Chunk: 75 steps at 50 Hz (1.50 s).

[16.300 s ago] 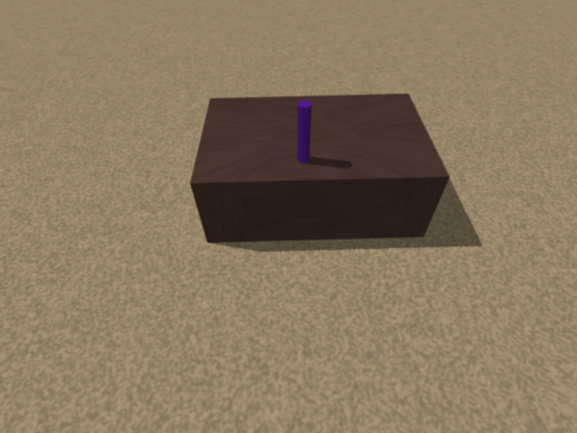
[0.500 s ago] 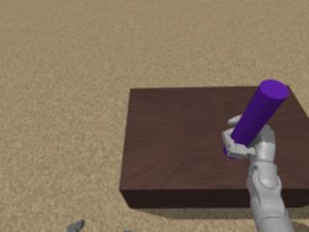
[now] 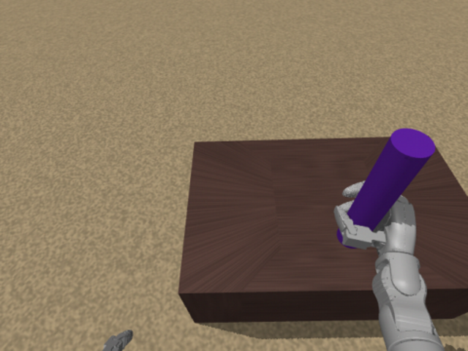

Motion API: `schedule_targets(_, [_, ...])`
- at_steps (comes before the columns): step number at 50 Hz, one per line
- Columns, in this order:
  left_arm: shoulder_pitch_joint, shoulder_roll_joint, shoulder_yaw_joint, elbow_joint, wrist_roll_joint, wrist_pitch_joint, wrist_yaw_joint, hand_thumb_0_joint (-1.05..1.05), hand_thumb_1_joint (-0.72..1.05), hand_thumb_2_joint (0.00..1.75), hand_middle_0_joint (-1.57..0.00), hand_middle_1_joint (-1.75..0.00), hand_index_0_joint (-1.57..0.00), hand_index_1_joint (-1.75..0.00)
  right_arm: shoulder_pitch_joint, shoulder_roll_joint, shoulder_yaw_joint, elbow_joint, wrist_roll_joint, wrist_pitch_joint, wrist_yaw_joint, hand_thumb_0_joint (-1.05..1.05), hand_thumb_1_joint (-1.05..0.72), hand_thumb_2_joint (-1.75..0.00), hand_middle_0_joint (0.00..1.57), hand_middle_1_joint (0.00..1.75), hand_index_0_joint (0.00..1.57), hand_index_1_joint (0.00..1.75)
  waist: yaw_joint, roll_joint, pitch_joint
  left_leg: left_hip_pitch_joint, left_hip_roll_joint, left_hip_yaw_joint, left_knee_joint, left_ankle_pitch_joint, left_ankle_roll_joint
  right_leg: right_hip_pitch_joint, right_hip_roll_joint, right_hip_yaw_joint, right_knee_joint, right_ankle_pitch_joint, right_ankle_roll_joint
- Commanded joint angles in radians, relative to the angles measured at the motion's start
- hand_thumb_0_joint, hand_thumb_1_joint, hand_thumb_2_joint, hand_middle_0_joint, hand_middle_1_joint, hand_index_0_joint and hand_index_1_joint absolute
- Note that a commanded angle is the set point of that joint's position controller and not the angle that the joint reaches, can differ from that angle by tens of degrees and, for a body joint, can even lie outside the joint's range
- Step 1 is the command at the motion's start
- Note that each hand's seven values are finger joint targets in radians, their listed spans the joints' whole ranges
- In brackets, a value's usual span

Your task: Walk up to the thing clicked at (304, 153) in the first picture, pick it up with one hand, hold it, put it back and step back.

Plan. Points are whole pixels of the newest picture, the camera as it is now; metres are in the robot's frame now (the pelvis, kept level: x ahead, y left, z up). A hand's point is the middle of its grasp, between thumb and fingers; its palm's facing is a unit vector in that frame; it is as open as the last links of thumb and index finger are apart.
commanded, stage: hold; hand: right
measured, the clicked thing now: (374, 200) +0.34 -0.19 +0.11
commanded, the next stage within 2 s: none
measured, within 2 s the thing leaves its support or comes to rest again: neither
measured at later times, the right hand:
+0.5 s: hand (358, 218) +0.33 -0.18 +0.06, palm faces +0.21 +0.98 +0.01, open 6.3 cm
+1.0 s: hand (355, 213) +0.34 -0.18 +0.06, palm faces +0.21 +0.98 +0.01, open 6.3 cm
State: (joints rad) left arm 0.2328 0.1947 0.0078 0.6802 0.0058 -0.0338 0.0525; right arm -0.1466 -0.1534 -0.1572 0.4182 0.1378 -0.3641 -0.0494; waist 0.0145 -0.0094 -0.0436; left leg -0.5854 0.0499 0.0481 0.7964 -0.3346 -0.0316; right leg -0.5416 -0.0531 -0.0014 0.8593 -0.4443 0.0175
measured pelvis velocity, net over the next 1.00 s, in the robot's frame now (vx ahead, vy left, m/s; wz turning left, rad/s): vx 0.01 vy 0.00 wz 0.00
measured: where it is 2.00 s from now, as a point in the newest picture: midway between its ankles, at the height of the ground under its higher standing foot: outside the picture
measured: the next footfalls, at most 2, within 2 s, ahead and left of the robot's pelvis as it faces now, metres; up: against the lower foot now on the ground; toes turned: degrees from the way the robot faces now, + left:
none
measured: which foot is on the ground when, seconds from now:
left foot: down 0.00-1.00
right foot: down 0.00-1.00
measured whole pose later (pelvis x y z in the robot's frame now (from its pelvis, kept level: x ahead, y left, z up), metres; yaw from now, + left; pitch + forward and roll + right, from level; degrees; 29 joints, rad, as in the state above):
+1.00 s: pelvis +0.01 +0.00 +0.00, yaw +0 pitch +7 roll +1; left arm 0.23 0.19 0.01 0.69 0.00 -0.05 0.05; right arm -0.12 -0.15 -0.16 0.38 0.14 -0.34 -0.05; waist 0.01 -0.01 -0.04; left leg -0.55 0.05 0.05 0.77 -0.34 -0.03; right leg -0.51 -0.05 0.00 0.83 -0.44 0.02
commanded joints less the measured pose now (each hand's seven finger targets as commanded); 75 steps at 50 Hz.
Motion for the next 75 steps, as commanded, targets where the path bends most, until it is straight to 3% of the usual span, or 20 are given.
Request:
schedule_targets(1, [-0.017, 0.137, 0.044, -0.123, 0.001, -0.042, 0.007, 0.00, 0.89, 0.90, -0.21, -0.31, -0.20, -0.31, -0.297, -0.131, -0.033, -0.287, 0.008, -0.077, 0.001, 0.00, -0.55, -1.32, 1.38, 1.43, 1.39, 1.43, 0.005, -0.012, -0.292, 0.204, -0.041, 0.008, -0.086, 0.231, 0.034, 0.075, 0.036, -0.001, -0.151, 0.280, -0.012])
schedule_targets(11, [-0.043, 0.126, 0.036, -0.132, 0.001, -0.049, 0.007, 0.00, 0.90, 0.90, -0.20, -0.31, -0.21, -0.31, -0.277, -0.101, -0.006, -0.296, 0.013, -0.071, 0.001, 0.00, -0.57, -1.32, 1.38, 1.43, 1.39, 1.43, 0.008, -0.010, -0.257, 0.209, -0.041, 0.009, -0.106, 0.179, 0.033, 0.071, 0.037, 0.000, -0.170, 0.218, -0.013])
schedule_targets(14, [-0.052, 0.129, 0.036, -0.129, 0.000, -0.053, 0.010, 0.00, 0.89, 0.90, -0.20, -0.31, -0.20, -0.31, -0.279, -0.140, -0.039, -0.320, 0.011, -0.070, -0.003, 0.00, -0.59, -1.32, 1.39, 1.43, 1.40, 1.43, -0.006, -0.014, -0.258, 0.210, -0.041, 0.005, -0.116, 0.140, 0.032, 0.067, 0.039, -0.003, -0.178, 0.177, -0.016])
schedule_targets(16, [-0.044, 0.133, 0.041, -0.123, 0.001, -0.055, 0.010, 0.00, 0.90, 0.90, -0.20, -0.31, -0.20, -0.31, -0.271, -0.107, -0.002, -0.310, 0.009, -0.066, 0.003, 0.00, -0.59, -1.32, 1.38, 1.43, 1.39, 1.43, 0.009, -0.014, -0.269, 0.201, -0.042, 0.010, -0.111, 0.167, 0.033, 0.083, 0.037, 0.000, -0.177, 0.205, -0.013])
schedule_targets(21, [-0.053, 0.127, 0.033, -0.129, -0.001, -0.062, 0.009, 0.00, 0.89, 0.90, -0.20, -0.31, -0.20, -0.31, -0.256, -0.117, -0.016, -0.309, 0.010, -0.063, -0.001, 0.00, -0.58, -1.32, 1.39, 1.43, 1.40, 1.43, -0.008, -0.025, -0.263, 0.204, -0.043, 0.012, -0.108, 0.162, 0.035, 0.090, 0.034, 0.008, -0.184, 0.212, -0.008])
schedule_targets(29, [-0.034, 0.127, 0.039, -0.108, 0.003, -0.063, 0.011, 0.00, 0.89, 0.90, -0.20, -0.31, -0.21, -0.31, -0.277, -0.098, -0.005, -0.289, 0.012, -0.063, 0.003, 0.00, -0.57, -1.34, 1.40, 1.45, 1.41, 1.45, 0.013, -0.014, -0.261, 0.194, -0.040, 0.010, -0.091, 0.243, 0.032, 0.089, 0.035, 0.002, -0.156, 0.298, -0.011])
schedule_targets(33, [-0.034, 0.129, 0.041, -0.121, 0.001, -0.063, 0.010, 0.00, 0.89, 0.91, -0.20, -0.31, -0.20, -0.31, -0.272, -0.145, -0.049, -0.331, 0.010, -0.070, -0.003, 0.00, -0.57, -1.35, 1.41, 1.46, 1.42, 1.46, -0.013, -0.023, -0.311, 0.237, -0.040, 0.007, -0.102, 0.217, 0.034, 0.101, 0.038, 0.003, -0.171, 0.270, -0.010])
schedule_targets(36, [-0.037, 0.123, 0.037, -0.118, 0.000, -0.063, 0.010, 0.00, 0.90, 0.90, -0.20, -0.31, -0.20, -0.31, -0.255, -0.095, -0.003, -0.295, 0.011, -0.064, 0.002, 0.00, -0.59, -1.35, 1.41, 1.46, 1.42, 1.46, 0.001, -0.007, -0.271, 0.220, -0.042, 0.011, -0.099, 0.238, 0.033, 0.099, 0.035, 0.002, -0.167, 0.293, -0.009])
schedule_targets(43, [-0.019, 0.135, 0.047, -0.111, 0.001, -0.060, 0.010, 0.00, 0.89, 0.90, -0.20, -0.31, -0.20, -0.31, -0.249, -0.140, -0.047, -0.324, 0.013, -0.066, 0.006, 0.00, -0.55, -1.34, 1.40, 1.45, 1.41, 1.45, -0.010, -0.021, -0.320, 0.254, -0.038, 0.008, -0.094, 0.292, 0.034, 0.119, 0.038, -0.002, -0.157, 0.354, -0.009])
schedule_targets(45, [-0.023, 0.125, 0.039, -0.106, 0.001, -0.060, 0.008, 0.00, 0.89, 0.90, -0.20, -0.31, -0.21, -0.31, -0.223, -0.090, -0.011, -0.261, 0.014, -0.060, 0.007, 0.00, -0.57, -1.35, 1.40, 1.46, 1.41, 1.46, 0.003, -0.007, -0.261, 0.224, -0.041, 0.009, -0.092, 0.279, 0.033, 0.102, 0.036, -0.001, -0.156, 0.339, -0.008])
schedule_targets(49, [-0.013, 0.138, 0.047, -0.109, 0.003, -0.056, 0.007, 0.00, 0.89, 0.90, -0.20, -0.31, -0.21, -0.31, -0.300, -0.155, -0.056, -0.348, 0.010, -0.074, -0.001, 0.00, -0.57, -1.36, 1.40, 1.47, 1.42, 1.47, -0.009, -0.039, -0.325, 0.242, -0.039, 0.004, -0.088, 0.289, 0.037, 0.123, 0.036, 0.001, -0.157, 0.358, -0.006])
schedule_targets(52, [-0.011, 0.137, 0.049, -0.111, 0.002, -0.055, 0.008, 0.00, 0.89, 0.90, -0.20, -0.31, -0.21, -0.31, -0.264, -0.113, -0.023, -0.305, 0.010, -0.067, 0.009, 0.00, -0.58, -1.37, 1.41, 1.48, 1.43, 1.47, 0.006, -0.007, -0.320, 0.244, -0.039, 0.004, -0.089, 0.313, 0.035, 0.130, 0.036, -0.003, -0.149, 0.376, -0.008])
schedule_targets(55, [-0.032, 0.130, 0.041, -0.111, 0.001, -0.056, 0.007, 0.00, 0.90, 0.90, -0.20, -0.31, -0.21, -0.31, -0.269, -0.115, -0.029, -0.283, 0.016, -0.065, 0.009, 0.00, -0.58, -1.35, 1.40, 1.46, 1.41, 1.46, -0.004, 0.004, -0.246, 0.221, -0.040, 0.006, -0.106, 0.218, 0.033, 0.073, 0.038, -0.002, -0.171, 0.263, -0.014])
schedule_targets(57, [-0.029, 0.133, 0.044, -0.117, 0.000, -0.057, 0.006, 0.00, 0.89, 0.89, -0.20, -0.31, -0.21, -0.31, -0.253, -0.130, -0.043, -0.311, 0.015, -0.068, 0.009, 0.00, -0.57, -1.35, 1.40, 1.46, 1.41, 1.46, -0.015, -0.012, -0.299, 0.247, -0.039, 0.005, -0.109, 0.227, 0.034, 0.099, 0.040, -0.004, -0.172, 0.277, -0.013])
schedule_targets(58, [-0.035, 0.126, 0.038, -0.121, -0.001, -0.057, 0.004, 0.00, 0.90, 0.89, -0.20, -0.31, -0.21, -0.31, -0.238, -0.102, -0.011, -0.285, 0.015, -0.064, 0.012, 0.00, -0.58, -1.34, 1.39, 1.44, 1.41, 1.44, -0.008, -0.006, -0.277, 0.241, -0.041, 0.010, -0.105, 0.232, 0.034, 0.098, 0.037, 0.000, -0.174, 0.289, -0.009])
schedule_targets(63, [-0.041, 0.123, 0.038, -0.110, 0.003, -0.059, 0.006, 0.00, 0.90, 0.90, -0.20, -0.31, -0.21, -0.31, -0.268, -0.096, -0.020, -0.281, 0.020, -0.068, 0.010, 0.00, -0.58, -1.34, 1.38, 1.44, 1.40, 1.44, 0.009, 0.006, -0.239, 0.212, -0.037, 0.001, -0.110, 0.203, 0.030, 0.066, 0.040, -0.006, -0.163, 0.237, -0.019])
schedule_targets(65, [-0.037, 0.131, 0.042, -0.114, 0.002, -0.061, 0.009, 0.00, 0.90, 0.90, -0.20, -0.31, -0.21, -0.31, -0.274, -0.138, -0.054, -0.316, 0.013, -0.075, 0.002, 0.00, -0.57, -1.35, 1.39, 1.45, 1.41, 1.45, -0.005, 0.005, -0.305, 0.237, -0.038, 0.001, -0.107, 0.214, 0.032, 0.097, 0.039, -0.004, -0.162, 0.252, -0.017])
schedule_targets(68, [-0.041, 0.130, 0.040, -0.115, 0.003, -0.059, 0.009, 0.00, 0.90, 0.90, -0.20, -0.31, -0.21, -0.30, -0.269, -0.101, -0.009, -0.303, 0.012, -0.074, 0.007, 0.00, -0.58, -1.34, 1.38, 1.44, 1.40, 1.44, 0.005, -0.009, -0.265, 0.207, -0.042, 0.007, -0.099, 0.209, 0.034, 0.090, 0.036, 0.001, -0.171, 0.258, -0.011])
schedule_targets(69, [-0.048, 0.134, 0.040, -0.113, 0.002, -0.059, 0.009, 0.00, 0.90, 0.90, -0.20, -0.31, -0.21, -0.31, -0.278, -0.128, -0.036, -0.312, 0.011, -0.076, 0.002, 0.00, -0.57, -1.34, 1.38, 1.44, 1.40, 1.44, -0.002, -0.016, -0.264, 0.205, -0.042, 0.004, -0.102, 0.193, 0.034, 0.089, 0.036, 0.001, -0.172, 0.239, -0.011])
schedule_targets(75, [-0.020, 0.150, 0.058, -0.099, 0.003, -0.064, 0.015, 0.00, 0.89, 0.90, -0.20, -0.31, -0.20, -0.31, -0.241, -0.113, -0.031, -0.251, 0.009, -0.059, 0.005, 0.00, -0.54, -1.35, 1.38, 1.45, 1.40, 1.45, 0.007, 0.015, -0.287, 0.226, -0.039, 0.009, -0.095, 0.259, 0.030, 0.093, 0.036, -0.001, -0.158, 0.305, -0.013])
